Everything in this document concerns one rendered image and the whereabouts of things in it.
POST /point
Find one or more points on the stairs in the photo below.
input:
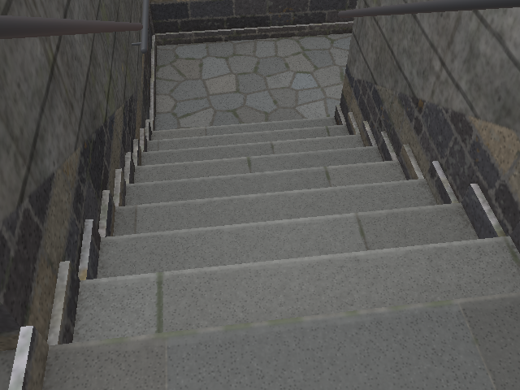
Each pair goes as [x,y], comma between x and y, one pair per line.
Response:
[252,222]

